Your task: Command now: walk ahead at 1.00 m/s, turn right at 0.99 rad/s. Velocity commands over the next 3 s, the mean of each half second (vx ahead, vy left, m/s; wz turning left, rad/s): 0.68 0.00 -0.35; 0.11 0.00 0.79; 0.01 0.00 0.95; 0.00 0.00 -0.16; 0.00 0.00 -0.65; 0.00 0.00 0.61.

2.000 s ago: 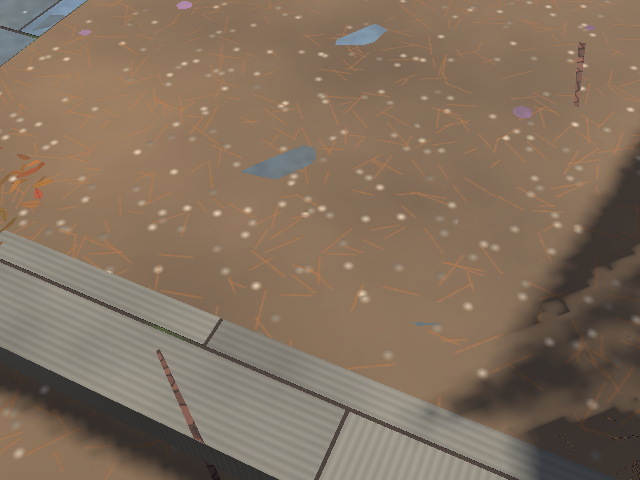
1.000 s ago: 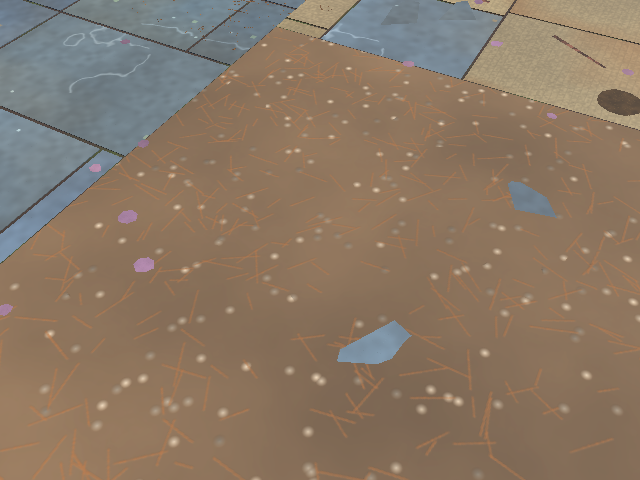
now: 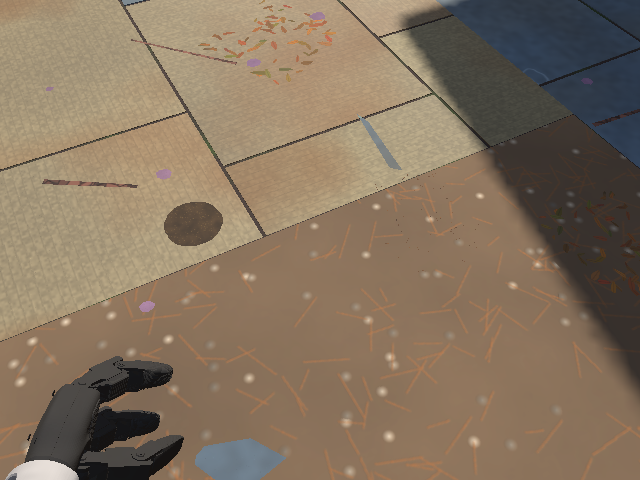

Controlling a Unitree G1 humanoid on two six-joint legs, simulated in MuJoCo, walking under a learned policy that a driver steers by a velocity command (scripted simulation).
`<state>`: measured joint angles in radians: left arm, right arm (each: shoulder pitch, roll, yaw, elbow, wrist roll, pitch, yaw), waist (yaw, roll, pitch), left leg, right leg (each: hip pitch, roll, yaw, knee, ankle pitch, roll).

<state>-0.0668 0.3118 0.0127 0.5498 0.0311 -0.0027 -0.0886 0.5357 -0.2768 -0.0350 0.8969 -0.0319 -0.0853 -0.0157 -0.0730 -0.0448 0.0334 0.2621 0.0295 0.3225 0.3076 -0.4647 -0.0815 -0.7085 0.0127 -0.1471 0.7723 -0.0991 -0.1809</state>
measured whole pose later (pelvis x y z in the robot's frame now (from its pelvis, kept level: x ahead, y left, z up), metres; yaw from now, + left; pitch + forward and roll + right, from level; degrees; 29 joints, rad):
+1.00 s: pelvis +0.56 -0.03 +0.04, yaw +17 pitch +1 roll -2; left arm 0.10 0.34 0.03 0.72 0.02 0.02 0.04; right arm 0.29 -0.35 -0.11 0.72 -0.01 0.06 0.00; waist -0.06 -0.01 0.05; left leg -0.26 -0.26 -0.44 0.38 -0.05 0.08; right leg -0.48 0.08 0.18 0.78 -0.31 0.02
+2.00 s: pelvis +0.59 -0.07 +0.03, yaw +35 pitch -1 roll +1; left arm 0.31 0.29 0.08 0.75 0.01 0.10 -0.04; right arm 0.10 -0.23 -0.01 0.73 -0.03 0.03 -0.04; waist 0.04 -0.01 0.09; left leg -0.16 0.05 0.23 0.47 -0.29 0.03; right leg -0.40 -0.04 -0.07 0.90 -0.42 0.03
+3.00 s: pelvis +0.64 -0.07 +0.04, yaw +39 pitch +2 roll -1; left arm 0.12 0.33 0.04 0.68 0.02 0.05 0.01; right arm 0.27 -0.34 -0.09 0.72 0.00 0.06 0.00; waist -0.02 -0.02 0.09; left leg -0.21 -0.14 -0.23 0.43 -0.23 0.08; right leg -0.50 0.02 0.10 0.94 -0.40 0.06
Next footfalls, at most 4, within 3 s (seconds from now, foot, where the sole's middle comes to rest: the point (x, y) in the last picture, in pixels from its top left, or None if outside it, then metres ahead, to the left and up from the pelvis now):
0.04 right None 0.22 -0.03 -0.74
0.44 left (297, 390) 0.64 0.02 -0.74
1.12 right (360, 360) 0.71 -0.12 -0.74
1.64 left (301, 435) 0.54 0.02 -0.74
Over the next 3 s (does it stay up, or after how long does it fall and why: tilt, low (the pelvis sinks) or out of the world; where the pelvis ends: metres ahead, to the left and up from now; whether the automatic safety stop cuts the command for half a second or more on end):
stays up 0.64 -0.07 0.04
